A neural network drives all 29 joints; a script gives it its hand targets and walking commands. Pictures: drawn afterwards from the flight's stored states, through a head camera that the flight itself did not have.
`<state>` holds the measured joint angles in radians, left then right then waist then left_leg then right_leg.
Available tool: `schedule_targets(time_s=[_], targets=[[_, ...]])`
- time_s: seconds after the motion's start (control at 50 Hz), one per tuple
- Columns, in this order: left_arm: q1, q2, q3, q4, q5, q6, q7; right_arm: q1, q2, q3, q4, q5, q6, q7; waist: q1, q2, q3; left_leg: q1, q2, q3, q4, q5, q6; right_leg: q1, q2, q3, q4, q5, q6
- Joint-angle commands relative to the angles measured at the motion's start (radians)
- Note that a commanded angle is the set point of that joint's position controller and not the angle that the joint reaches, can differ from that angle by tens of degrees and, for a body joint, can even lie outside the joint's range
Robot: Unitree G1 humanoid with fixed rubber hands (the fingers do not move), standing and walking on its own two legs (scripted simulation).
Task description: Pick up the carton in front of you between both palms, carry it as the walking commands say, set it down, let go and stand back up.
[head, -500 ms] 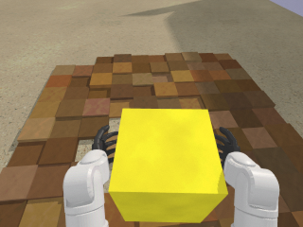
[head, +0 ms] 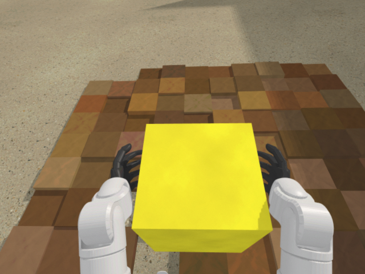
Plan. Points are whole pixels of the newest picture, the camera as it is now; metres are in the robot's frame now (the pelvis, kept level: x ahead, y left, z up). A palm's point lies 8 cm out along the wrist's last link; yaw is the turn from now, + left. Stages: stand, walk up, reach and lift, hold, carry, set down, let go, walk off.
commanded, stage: carry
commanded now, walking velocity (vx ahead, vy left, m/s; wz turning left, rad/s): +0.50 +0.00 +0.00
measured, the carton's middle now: (198, 194) +0.30 +0.01 +0.02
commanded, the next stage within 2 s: none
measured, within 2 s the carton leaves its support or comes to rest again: neither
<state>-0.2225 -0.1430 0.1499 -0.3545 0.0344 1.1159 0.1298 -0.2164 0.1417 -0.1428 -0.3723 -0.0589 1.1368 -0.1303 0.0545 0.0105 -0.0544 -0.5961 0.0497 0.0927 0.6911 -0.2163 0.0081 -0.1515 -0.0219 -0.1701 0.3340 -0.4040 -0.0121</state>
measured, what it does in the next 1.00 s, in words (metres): walks ahead: left foot, then right foot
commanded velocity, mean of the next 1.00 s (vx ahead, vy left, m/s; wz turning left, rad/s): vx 0.50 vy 0.00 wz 0.00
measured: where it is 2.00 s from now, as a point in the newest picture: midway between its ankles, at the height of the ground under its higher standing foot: (201, 122)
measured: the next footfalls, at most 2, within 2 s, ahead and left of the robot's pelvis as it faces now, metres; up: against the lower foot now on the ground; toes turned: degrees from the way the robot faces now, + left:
left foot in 0.08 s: +0.23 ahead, +0.10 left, +0.01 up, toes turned +7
right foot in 0.52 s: +0.51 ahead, -0.06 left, +0.01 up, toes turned +0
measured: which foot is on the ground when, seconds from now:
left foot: up 0.00-0.06, down 0.08-0.52, up 0.54-0.86, down 0.88-1.00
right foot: down 0.00-0.12, up 0.14-0.50, down 0.52-0.92, up 0.94-1.00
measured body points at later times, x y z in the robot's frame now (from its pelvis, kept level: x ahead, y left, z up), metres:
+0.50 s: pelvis +0.33 +0.01 +0.00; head +0.37 +0.02 +0.45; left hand +0.69 +0.16 +0.12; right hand +0.69 -0.14 +0.12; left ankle +0.19 +0.10 -0.72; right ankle +0.46 -0.06 -0.72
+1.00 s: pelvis +0.68 +0.03 +0.01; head +0.71 +0.02 +0.46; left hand +1.04 +0.19 +0.11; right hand +1.03 -0.12 +0.10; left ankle +0.68 +0.12 -0.72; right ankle +0.57 -0.06 -0.65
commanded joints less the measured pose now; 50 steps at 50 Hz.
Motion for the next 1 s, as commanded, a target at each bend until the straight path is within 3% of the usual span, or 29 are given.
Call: schedule_targets(time_s=[0.0, 0.04, 0.06, 0.08, 0.1, 0.12, 0.16, 0.18, 0.26, 0.32, 0.4, 0.44, 0.46, 0.48, 0.5, 0.52, 0.54, 0.58, 0.6, 0.64, 0.74, 0.78, 0.84, 0.86, 0.88, 0.9, 0.92, 0.94, 0.98], targets=[[-0.541, -0.697, -0.744, -0.046, -0.319, 0.014, -0.142, -0.524, 0.696, 0.692, -0.029, 0.255, -0.008, 0.103, -0.016, -0.174, -0.257, 0.115, -0.046, 0.084, -0.117, 0.103, 0.025, 0.162, -0.189, 0.098, -0.026, 0.47, -0.104], [-0.606, -0.645, -0.714, -0.009, -0.306, 0.022, -0.124, -0.582, 0.634, 0.658, 0.012, 0.251, 0.0, 0.091, -0.07, -0.155, -0.27, 0.286, -0.067, 0.128, -0.166, 0.121, 0.046, 0.09, -0.181, 0.04, 0.099, 0.543, -0.079], [-0.639, -0.624, -0.697, 0.01, -0.298, 0.028, -0.112, -0.596, 0.6, 0.635, 0.044, 0.25, 0.004, 0.083, -0.112, -0.1, -0.318, 0.451, -0.105, 0.164, -0.196, 0.086, 0.052, 0.035, -0.138, -0.025, 0.266, 0.592, -0.059], [-0.686, -0.599, -0.674, 0.027, -0.285, 0.032, -0.098, -0.613, 0.575, 0.614, 0.072, 0.255, 0.006, 0.076, -0.163, -0.009, -0.382, 0.659, -0.068, 0.091, -0.179, -0.001, 0.045, -0.115, -0.09, -0.038, 0.503, 0.441, -0.045], [-0.706, -0.605, -0.65, 0.042, -0.279, 0.038, -0.088, -0.66, 0.553, 0.594, 0.102, 0.255, 0.002, 0.067, -0.15, 0.287, -0.416, 0.822, 0.187, -0.426, -0.284, -0.142, 0.195, -0.439, 0.039, -0.011, 0.831, 0.137, 0.004], [-0.747, -0.591, -0.622, 0.066, -0.274, 0.04, -0.077, -0.695, 0.586, 0.6, 0.124, 0.274, 0.005, 0.066, -0.146, 0.303, -0.386, 0.83, 0.279, -0.626, -0.379, -0.067, 0.247, -0.597, 0.066, 0.115, 1.022, -0.077, -0.009], [-0.77, -0.625, -0.562, 0.131, -0.246, 0.04, -0.057, -0.8, 0.642, 0.625, 0.128, 0.331, 0.003, 0.07, -0.141, 0.041, -0.354, 0.741, 0.261, -0.483, -0.306, 0.13, 0.244, -0.639, -0.011, 0.189, 1.037, -0.012, -0.042], [-0.772, -0.642, -0.534, 0.173, -0.223, 0.037, -0.051, -0.86, 0.68, 0.631, 0.137, 0.353, -0.002, 0.074, -0.127, -0.007, -0.347, 0.704, 0.249, -0.441, -0.305, 0.134, 0.214, -0.632, -0.032, 0.195, 0.971, 0.01, -0.045], [-0.813, -0.709, -0.501, 0.269, -0.167, 0.017, -0.048, -0.983, 0.787, 0.624, 0.211, 0.394, -0.028, 0.101, -0.116, 0.079, -0.343, 0.647, 0.219, -0.33, -0.361, 0.083, 0.194, -0.605, -0.029, 0.146, 0.779, 0.073, -0.035], [-0.854, -0.754, -0.509, 0.278, -0.161, 0.005, -0.056, -0.99, 0.833, 0.61, 0.255, 0.393, -0.038, 0.113, -0.129, 0.071, -0.297, 0.662, 0.199, -0.252, -0.394, 0.17, 0.206, -0.626, -0.026, 0.106, 0.562, 0.14, -0.019], [-0.915, -0.778, -0.549, 0.212, -0.198, 0.002, -0.062, -0.998, 0.84, 0.607, 0.226, 0.39, -0.039, 0.111, -0.123, 0.123, -0.267, 0.623, 0.11, -0.086, -0.368, 0.353, 0.133, -0.443, 0.038, 0.012, 0.258, 0.332, -0.036], [-0.947, -0.759, -0.567, 0.146, -0.232, 0.01, -0.063, -1.002, 0.809, 0.608, 0.175, 0.389, -0.032, 0.1, -0.061, 0.155, -0.321, 0.642, 0.11, -0.021, -0.252, 0.607, 0.089, -0.287, 0.051, -0.007, 0.193, 0.429, -0.061], [-0.949, -0.74, -0.573, 0.112, -0.251, 0.017, -0.065, -1.005, 0.791, 0.614, 0.144, 0.388, -0.027, 0.09, 0.004, 0.156, -0.379, 0.611, 0.108, 0.032, -0.114, 0.69, 0.059, -0.115, 0.051, -0.021, 0.147, 0.473, -0.072], [-0.938, -0.713, -0.573, 0.098, -0.269, 0.023, -0.065, -0.986, 0.769, 0.609, 0.121, 0.38, -0.016, 0.081, 0.049, 0.092, -0.412, 0.595, 0.053, 0.079, 0.04, 0.702, 0.031, 0.018, 0.073, -0.04, 0.083, 0.577, -0.067], [-0.916, -0.695, -0.571, 0.088, -0.285, 0.035, -0.067, -0.991, 0.732, 0.595, 0.107, 0.362, -0.004, 0.068, 0.091, 0.003, -0.41, 0.457, 0.0, 0.052, 0.215, 0.511, 0.024, 0.179, 0.028, 0.041, 0.055, 0.543, -0.059], [-0.939, -0.66, -0.58, 0.102, -0.296, 0.042, -0.064, -0.949, 0.727, 0.575, 0.107, 0.336, 0.013, 0.058, 0.029, -0.264, -0.506, 0.074, -0.103, -0.018, 0.413, -0.15, 0.002, 0.525, -0.213, 0.425, 0.173, 0.816, -0.224], [-0.909, -0.675, -0.593, 0.112, -0.333, 0.05, -0.067, -0.908, 0.67, 0.543, 0.091, 0.305, 0.029, 0.046, 0.049, -0.294, -0.56, -0.1, -0.123, -0.081, 0.575, -0.264, 0.019, 0.586, -0.274, 0.623, 0.11, 0.535, -0.308], [-0.949, -0.724, -0.606, 0.059, -0.379, 0.064, -0.083, -0.95, 0.67, 0.524, 0.075, 0.271, 0.046, 0.032, 0.051, -0.143, -0.489, -0.147, -0.077, -0.12, 0.504, -0.223, 0.034, 0.475, -0.245, 0.564, 0.105, 0.647, -0.26], [-0.982, -0.756, -0.619, 0.036, -0.401, 0.068, -0.094, -0.948, 0.678, 0.514, 0.072, 0.255, 0.048, 0.032, 0.049, -0.109, -0.469, -0.133, -0.065, -0.109, 0.431, -0.2, 0.031, 0.424, -0.236, 0.533, 0.096, 0.667, -0.239], [-1.016, -0.799, -0.64, 0.028, -0.419, 0.068, -0.113, -0.931, 0.7, 0.512, 0.085, 0.223, 0.048, 0.037, 0.045, -0.109, -0.455, -0.063, -0.068, -0.091, 0.273, -0.174, 0.015, 0.341, -0.213, 0.495, 0.054, 0.626, -0.205], [-0.982, -0.851, -0.672, 0.134, -0.4, 0.053, -0.146, -0.868, 0.747, 0.545, 0.167, 0.18, 0.031, 0.063, 0.051, -0.119, -0.426, 0.02, -0.065, -0.07, -0.026, 0.036, -0.001, 0.279, -0.218, 0.426, 0.027, 0.745, -0.22], [-0.979, -0.867, -0.683, 0.164, -0.389, 0.041, -0.155, -0.867, 0.757, 0.56, 0.175, 0.181, 0.021, 0.074, 0.04, -0.138, -0.395, 0.096, -0.068, -0.058, -0.117, 0.149, 0.008, 0.235, -0.199, 0.361, 0.012, 0.757, -0.187], [-0.92, -0.851, -0.658, 0.234, -0.349, 0.031, -0.153, -0.836, 0.754, 0.562, 0.224, 0.188, 0.015, 0.09, 0.043, -0.1, -0.309, 0.175, -0.118, 0.017, -0.268, 0.333, 0.013, 0.206, -0.101, 0.236, 0.137, 0.768, -0.126], [-0.884, -0.836, -0.64, 0.268, -0.332, 0.03, -0.147, -0.824, 0.744, 0.557, 0.244, 0.187, 0.015, 0.092, 0.024, -0.072, -0.314, 0.302, -0.132, 0.052, -0.343, 0.407, 0.026, 0.139, -0.071, 0.186, 0.211, 0.797, -0.102], [-0.876, -0.822, -0.621, 0.289, -0.311, 0.03, -0.141, -0.817, 0.73, 0.536, 0.279, 0.172, 0.011, 0.091, -0.012, 0.011, -0.327, 0.505, -0.13, 0.062, -0.35, 0.515, 0.073, -0.015, -0.011, 0.136, 0.375, 0.851, -0.048], [-0.9, -0.815, -0.608, 0.277, -0.306, 0.03, -0.14, -0.79, 0.717, 0.515, 0.32, 0.163, 0.0, 0.084, -0.11, 0.156, -0.436, 0.984, 0.052, -0.154, -0.23, 0.711, 0.206, -0.441, 0.017, 0.095, 0.657, 0.66, 0.06], [-0.906, -0.837, -0.609, 0.266, -0.32, 0.031, -0.143, -0.754, 0.735, 0.508, 0.342, 0.167, -0.011, 0.08, -0.207, 0.339, -0.454, 1.169, 0.227, -0.463, -0.232, 0.782, 0.32, -0.822, 0.092, 0.147, 0.887, -0.069, 0.07], [-0.93, -0.853, -0.623, 0.256, -0.338, 0.023, -0.139, -0.773, 0.77, 0.534, 0.314, 0.197, -0.015, 0.08, -0.226, 0.188, -0.439, 1.141, 0.23, -0.473, -0.221, 0.706, 0.312, -0.857, 0.056, 0.255, 0.983, -0.133, 0.037], [-0.92, -0.87, -0.597, 0.229, -0.32, 0.006, -0.132, -0.898, 0.865, 0.63, 0.195, 0.287, -0.035, 0.087, -0.204, -0.031, -0.386, 0.97, 0.205, -0.449, -0.204, 0.485, 0.237, -0.814, 0.006, 0.27, 0.804, -0.065, -0.003]])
